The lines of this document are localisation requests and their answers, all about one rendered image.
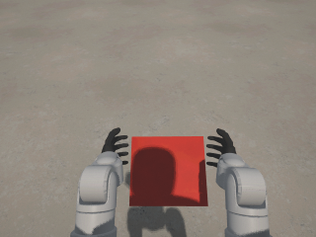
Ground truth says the carton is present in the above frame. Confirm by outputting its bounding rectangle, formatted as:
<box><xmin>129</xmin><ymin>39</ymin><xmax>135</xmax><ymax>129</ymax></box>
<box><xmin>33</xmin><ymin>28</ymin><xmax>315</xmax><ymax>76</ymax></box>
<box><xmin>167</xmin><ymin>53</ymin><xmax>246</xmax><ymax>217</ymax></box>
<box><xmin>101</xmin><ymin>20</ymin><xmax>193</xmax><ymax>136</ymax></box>
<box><xmin>129</xmin><ymin>136</ymin><xmax>208</xmax><ymax>206</ymax></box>

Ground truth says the right robot hand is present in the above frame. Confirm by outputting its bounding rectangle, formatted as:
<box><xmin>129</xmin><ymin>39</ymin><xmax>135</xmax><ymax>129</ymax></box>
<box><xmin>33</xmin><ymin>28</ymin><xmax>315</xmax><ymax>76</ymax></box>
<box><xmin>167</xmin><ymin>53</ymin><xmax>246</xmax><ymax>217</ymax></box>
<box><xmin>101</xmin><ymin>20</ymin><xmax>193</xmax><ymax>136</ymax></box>
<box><xmin>206</xmin><ymin>128</ymin><xmax>237</xmax><ymax>168</ymax></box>

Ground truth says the left robot hand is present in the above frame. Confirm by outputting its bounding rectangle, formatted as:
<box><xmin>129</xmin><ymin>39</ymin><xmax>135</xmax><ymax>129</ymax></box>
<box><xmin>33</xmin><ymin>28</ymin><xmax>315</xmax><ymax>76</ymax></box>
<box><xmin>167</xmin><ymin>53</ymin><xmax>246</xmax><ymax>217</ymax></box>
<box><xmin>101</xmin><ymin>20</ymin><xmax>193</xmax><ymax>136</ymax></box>
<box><xmin>101</xmin><ymin>127</ymin><xmax>129</xmax><ymax>165</ymax></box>

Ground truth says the right robot forearm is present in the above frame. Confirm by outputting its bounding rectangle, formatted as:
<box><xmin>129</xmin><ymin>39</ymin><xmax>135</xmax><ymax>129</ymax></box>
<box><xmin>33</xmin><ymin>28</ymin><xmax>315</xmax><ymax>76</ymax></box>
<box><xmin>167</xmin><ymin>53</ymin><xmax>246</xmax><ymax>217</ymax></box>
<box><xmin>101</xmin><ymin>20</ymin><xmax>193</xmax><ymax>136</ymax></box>
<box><xmin>215</xmin><ymin>153</ymin><xmax>273</xmax><ymax>237</ymax></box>

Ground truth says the left robot forearm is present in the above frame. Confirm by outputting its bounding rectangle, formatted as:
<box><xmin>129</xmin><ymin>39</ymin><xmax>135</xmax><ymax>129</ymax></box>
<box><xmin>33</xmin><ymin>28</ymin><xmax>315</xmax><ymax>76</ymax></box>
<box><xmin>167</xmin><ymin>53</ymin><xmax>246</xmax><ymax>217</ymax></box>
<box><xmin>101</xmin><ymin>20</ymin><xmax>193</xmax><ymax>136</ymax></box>
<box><xmin>70</xmin><ymin>151</ymin><xmax>123</xmax><ymax>237</ymax></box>

